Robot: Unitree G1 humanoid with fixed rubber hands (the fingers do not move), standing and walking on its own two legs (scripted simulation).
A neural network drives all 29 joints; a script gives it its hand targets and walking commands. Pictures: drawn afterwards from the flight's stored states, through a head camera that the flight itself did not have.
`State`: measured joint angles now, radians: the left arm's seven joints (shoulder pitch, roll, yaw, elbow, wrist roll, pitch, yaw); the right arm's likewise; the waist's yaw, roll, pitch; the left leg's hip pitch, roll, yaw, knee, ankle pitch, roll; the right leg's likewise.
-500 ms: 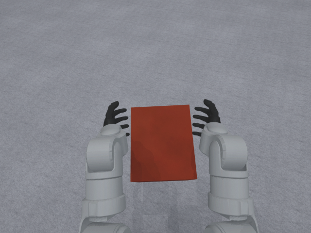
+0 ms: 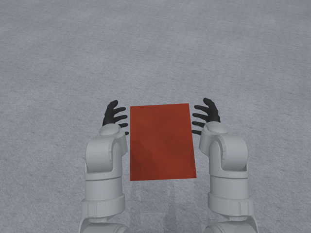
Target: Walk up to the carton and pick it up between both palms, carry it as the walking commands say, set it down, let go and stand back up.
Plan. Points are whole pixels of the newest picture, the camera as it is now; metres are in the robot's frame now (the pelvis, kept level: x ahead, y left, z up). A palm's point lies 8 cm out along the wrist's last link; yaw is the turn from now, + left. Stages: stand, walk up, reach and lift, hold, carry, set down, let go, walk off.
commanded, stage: carry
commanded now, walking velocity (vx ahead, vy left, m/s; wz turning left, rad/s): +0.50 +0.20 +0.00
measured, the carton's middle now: (161, 145) +0.36 +0.00 -0.02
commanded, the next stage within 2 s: none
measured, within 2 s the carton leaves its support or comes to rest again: neither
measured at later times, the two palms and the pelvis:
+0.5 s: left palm (112, 45) +0.68 +0.15 +0.10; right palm (181, 44) +0.67 -0.08 +0.10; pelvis +0.34 +0.04 -0.01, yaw -1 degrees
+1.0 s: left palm (110, 2) +1.00 +0.19 +0.10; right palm (163, 0) +0.99 -0.04 +0.10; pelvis +0.66 +0.08 -0.01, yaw -1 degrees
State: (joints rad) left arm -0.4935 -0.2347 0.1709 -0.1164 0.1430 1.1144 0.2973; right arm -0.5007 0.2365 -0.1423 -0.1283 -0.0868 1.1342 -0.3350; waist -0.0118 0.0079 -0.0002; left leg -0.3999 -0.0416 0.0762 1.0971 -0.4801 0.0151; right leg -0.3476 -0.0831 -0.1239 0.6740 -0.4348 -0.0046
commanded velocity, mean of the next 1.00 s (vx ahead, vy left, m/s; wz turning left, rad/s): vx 0.50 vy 0.20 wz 0.00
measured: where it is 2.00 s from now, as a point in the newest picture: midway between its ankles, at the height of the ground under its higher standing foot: (141, 95)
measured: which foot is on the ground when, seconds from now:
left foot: up 0.00-0.12, down 0.14-0.44, up 0.46-0.66, down 0.68-1.00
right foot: down 0.00-0.14, up 0.16-0.42, down 0.44-0.68, up 0.70-0.96, down 0.98-1.00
